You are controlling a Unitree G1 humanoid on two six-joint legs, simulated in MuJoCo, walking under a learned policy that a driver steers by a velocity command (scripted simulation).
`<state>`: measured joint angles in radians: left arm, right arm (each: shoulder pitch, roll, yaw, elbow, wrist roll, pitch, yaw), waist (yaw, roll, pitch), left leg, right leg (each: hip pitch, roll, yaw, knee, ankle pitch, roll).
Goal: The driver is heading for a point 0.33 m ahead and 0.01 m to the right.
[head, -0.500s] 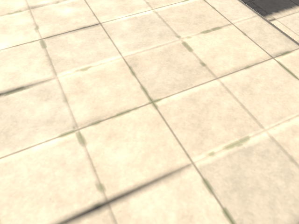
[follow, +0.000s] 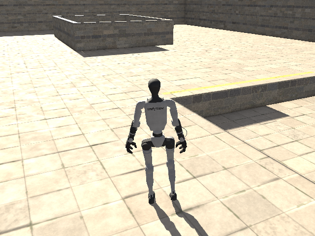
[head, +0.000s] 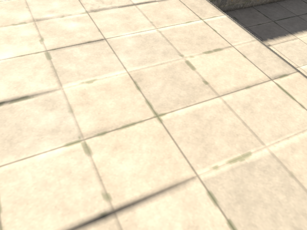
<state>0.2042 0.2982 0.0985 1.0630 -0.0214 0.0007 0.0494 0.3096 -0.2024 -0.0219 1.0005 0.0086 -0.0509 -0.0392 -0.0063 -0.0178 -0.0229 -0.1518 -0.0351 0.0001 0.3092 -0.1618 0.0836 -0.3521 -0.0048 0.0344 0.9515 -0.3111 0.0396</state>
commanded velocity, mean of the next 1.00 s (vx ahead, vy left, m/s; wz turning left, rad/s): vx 0.32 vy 0.00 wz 0.03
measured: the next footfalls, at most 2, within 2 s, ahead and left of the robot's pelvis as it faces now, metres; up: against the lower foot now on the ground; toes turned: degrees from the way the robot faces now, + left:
right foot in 0.42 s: +0.14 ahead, -0.19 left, +0.00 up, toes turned -1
left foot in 0.88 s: +0.40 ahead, +0.01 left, +0.00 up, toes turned +4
